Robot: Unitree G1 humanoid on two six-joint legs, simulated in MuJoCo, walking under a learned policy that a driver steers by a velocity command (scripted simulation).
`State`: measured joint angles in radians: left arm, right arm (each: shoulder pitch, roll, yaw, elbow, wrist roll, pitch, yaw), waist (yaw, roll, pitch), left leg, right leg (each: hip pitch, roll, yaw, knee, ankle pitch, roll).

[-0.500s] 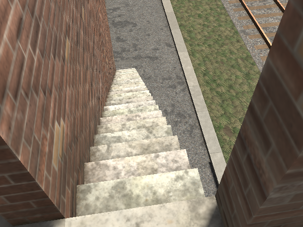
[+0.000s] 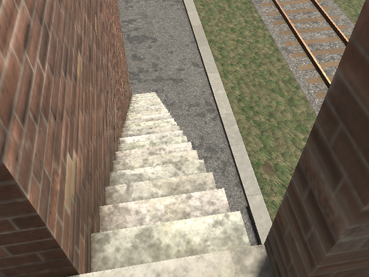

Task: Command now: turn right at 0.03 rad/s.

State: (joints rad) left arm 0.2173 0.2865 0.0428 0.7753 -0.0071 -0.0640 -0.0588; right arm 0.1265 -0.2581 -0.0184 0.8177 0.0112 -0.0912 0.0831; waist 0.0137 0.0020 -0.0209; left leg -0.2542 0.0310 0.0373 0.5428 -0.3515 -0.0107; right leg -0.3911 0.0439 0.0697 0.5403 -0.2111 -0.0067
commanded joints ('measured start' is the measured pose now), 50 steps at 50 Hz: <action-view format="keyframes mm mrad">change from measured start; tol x32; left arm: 1 -3 116 26 -54 -1 -15 4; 28 -48 81 24 -31 60 -48 41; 32 486 183 42 102 81 -75 62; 50 258 -63 -9 148 10 -10 91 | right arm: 1 -17 -127 -38 -48 3 -11 1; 43 -154 31 -11 -55 -16 66 -64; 50 391 -219 -68 46 -27 64 -108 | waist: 1 -12 20 -51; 45 19 -149 87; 50 -112 258 -156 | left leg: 1 30 88 -79 -81 209 85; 27 51 219 -238 -332 -177 277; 34 -632 -17 -222 696 -192 135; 47 52 -75 75 51 227 61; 50 494 348 -542 -197 176 234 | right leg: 1 39 -65 57 -54 151 -20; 24 -84 -20 -53 23 -212 -88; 29 257 -1 -131 -88 -67 -106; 32 760 -410 564 -307 300 -433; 41 151 -183 -54 -446 384 -197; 48 168 -184 -39 95 613 -100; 50 -229 31 -87 747 -355 -30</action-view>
